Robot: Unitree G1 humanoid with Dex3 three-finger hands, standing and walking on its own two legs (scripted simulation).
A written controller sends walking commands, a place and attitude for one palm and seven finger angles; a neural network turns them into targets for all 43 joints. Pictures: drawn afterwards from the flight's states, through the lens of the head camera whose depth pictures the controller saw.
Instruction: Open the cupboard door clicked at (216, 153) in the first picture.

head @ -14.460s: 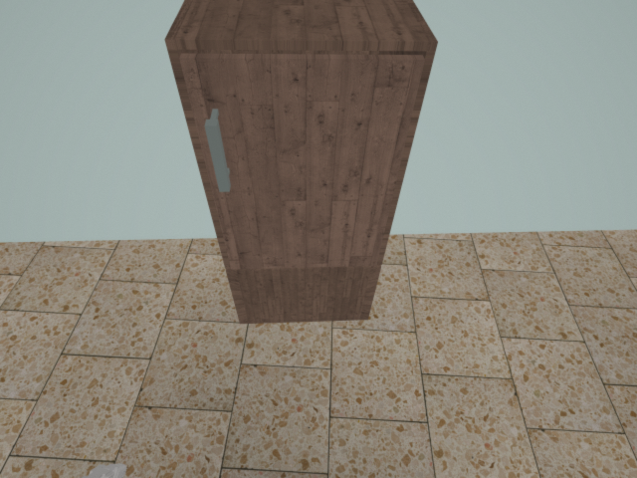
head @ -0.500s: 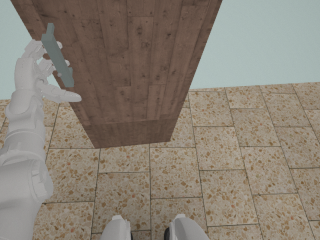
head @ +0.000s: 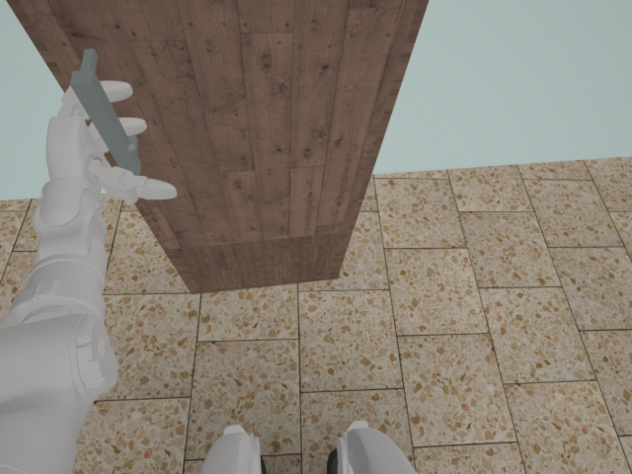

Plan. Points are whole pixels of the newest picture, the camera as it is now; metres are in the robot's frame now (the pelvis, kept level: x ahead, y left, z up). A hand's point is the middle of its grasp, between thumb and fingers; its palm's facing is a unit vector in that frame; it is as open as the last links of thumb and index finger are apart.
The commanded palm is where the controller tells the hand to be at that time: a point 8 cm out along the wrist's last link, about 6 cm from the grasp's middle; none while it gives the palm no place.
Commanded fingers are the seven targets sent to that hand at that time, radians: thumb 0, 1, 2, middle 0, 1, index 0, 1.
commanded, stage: slide the fingers in behind the handle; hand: left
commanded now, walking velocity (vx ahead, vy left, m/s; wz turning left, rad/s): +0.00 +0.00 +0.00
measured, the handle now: (112, 117) +0.55 +0.23 +0.08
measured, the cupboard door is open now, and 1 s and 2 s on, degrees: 0 0 37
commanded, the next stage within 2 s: close the thumb around the handle in 0.18 s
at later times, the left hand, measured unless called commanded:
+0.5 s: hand (128, 147) +0.50 +0.20 +0.07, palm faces +0.06 -1.00 -0.01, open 12.6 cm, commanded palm +0.48 +0.24 +0.08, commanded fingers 0.00 0.17 0.59 -0.35 -1.27 -0.35 -1.27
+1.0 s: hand (130, 146) +0.50 +0.20 +0.08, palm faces +0.07 -1.00 -0.01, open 5.5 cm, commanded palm +0.48 +0.24 +0.08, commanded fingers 0.00 0.90 0.90 -0.40 -1.35 -0.40 -1.35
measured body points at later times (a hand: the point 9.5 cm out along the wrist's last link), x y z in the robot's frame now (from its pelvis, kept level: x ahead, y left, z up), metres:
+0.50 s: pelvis +0.00 +0.00 +0.00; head +0.12 +0.02 +0.43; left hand +0.49 +0.26 +0.08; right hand +0.01 -0.26 -0.11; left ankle +0.01 +0.10 -0.67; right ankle +0.00 -0.11 -0.67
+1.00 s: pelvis +0.00 +0.01 +0.00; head +0.12 +0.03 +0.43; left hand +0.49 +0.25 +0.08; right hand +0.00 -0.25 -0.11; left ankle +0.01 +0.10 -0.67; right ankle +0.00 -0.11 -0.67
